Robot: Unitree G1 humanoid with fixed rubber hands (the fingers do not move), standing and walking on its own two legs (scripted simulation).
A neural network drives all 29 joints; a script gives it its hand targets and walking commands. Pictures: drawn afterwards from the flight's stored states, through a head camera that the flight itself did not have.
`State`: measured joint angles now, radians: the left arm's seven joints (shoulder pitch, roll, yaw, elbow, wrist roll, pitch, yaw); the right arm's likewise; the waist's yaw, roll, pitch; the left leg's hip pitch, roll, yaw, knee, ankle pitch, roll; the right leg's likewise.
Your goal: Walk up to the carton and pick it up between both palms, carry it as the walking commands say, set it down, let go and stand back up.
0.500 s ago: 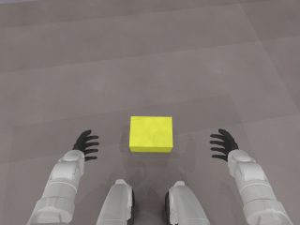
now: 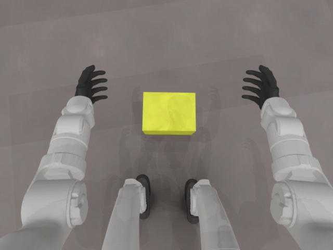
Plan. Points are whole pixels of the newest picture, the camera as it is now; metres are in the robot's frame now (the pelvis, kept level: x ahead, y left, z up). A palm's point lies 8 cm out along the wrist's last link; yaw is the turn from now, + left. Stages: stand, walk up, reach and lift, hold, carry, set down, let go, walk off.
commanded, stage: reach and lift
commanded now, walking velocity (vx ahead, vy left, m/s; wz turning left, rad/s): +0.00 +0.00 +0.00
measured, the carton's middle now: (168, 114) +0.52 -0.01 -0.59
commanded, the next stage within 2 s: none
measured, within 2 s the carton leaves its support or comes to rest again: neither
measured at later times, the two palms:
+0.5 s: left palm (93, 77) +0.52 +0.20 -0.14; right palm (256, 78) +0.51 -0.23 -0.13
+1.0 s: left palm (109, 93) +0.53 +0.20 -0.28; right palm (234, 95) +0.51 -0.22 -0.28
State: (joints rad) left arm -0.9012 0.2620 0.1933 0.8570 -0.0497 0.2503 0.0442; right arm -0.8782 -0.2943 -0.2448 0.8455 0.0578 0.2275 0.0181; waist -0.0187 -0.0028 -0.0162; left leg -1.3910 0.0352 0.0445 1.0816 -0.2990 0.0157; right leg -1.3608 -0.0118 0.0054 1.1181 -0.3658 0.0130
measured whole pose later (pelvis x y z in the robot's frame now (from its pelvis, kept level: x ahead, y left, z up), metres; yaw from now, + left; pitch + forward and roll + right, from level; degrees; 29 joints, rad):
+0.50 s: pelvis +0.01 -0.01 -0.03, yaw +0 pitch +47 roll -1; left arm -1.12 0.30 0.31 0.91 0.01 0.14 0.00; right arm -1.09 -0.29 -0.35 0.88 0.01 0.14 0.03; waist -0.02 0.01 -0.08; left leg -1.66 0.04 0.02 1.14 -0.30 0.00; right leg -1.63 -0.01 -0.02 1.18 -0.38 0.00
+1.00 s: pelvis -0.03 +0.00 -0.17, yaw +0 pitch +48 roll -1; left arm -1.33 0.39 0.18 1.01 -0.12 0.18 0.09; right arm -1.29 -0.38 -0.24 0.97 0.12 0.17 -0.04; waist -0.02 0.01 0.02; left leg -2.10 0.04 0.01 1.70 -0.43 0.01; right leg -2.05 -0.02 -0.01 1.75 -0.52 0.01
